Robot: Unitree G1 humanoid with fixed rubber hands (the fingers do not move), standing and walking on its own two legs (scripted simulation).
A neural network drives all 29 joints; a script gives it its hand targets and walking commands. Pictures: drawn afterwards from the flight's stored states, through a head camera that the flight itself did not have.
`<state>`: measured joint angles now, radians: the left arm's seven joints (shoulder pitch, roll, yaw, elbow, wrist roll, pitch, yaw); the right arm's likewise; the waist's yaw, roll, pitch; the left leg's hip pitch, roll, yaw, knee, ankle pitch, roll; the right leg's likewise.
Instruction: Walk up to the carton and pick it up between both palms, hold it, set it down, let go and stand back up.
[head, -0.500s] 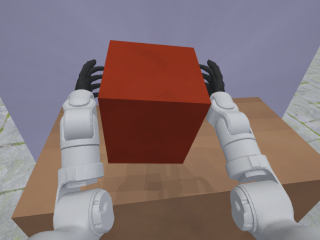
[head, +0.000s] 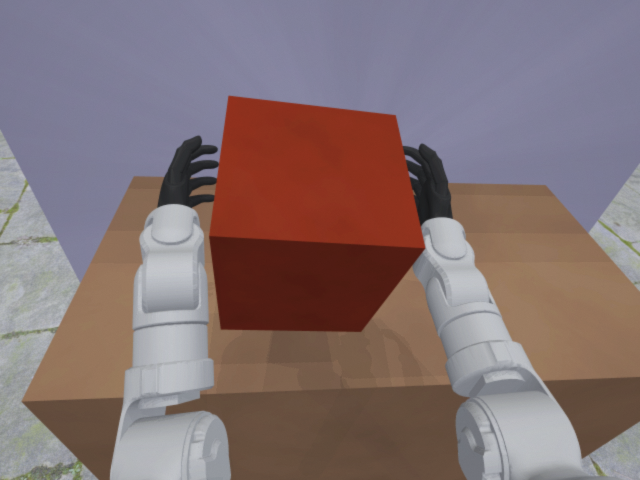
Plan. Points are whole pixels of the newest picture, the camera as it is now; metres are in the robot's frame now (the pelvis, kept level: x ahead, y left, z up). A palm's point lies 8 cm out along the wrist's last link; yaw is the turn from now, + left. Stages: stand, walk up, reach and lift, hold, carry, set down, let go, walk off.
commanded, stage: set down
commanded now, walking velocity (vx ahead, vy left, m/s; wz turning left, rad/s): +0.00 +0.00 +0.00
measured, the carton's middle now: (303, 228) +0.40 +0.03 +0.13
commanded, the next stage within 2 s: none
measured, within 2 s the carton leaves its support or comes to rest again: neither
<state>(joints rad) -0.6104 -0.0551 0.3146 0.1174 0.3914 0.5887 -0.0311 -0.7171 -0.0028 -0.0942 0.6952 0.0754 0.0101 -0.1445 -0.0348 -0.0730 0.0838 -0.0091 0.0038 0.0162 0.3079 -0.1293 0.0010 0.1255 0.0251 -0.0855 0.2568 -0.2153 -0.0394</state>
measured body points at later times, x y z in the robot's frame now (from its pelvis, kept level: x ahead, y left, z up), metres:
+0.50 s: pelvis +0.00 -0.01 +0.00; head -0.03 +0.01 +0.45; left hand +0.38 +0.19 +0.16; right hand +0.41 -0.12 +0.18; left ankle +0.04 +0.12 -0.75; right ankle -0.03 -0.09 -0.75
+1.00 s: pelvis +0.00 -0.01 +0.00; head -0.01 +0.00 +0.45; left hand +0.39 +0.18 +0.14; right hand +0.44 -0.12 +0.16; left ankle +0.04 +0.12 -0.75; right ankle -0.03 -0.09 -0.75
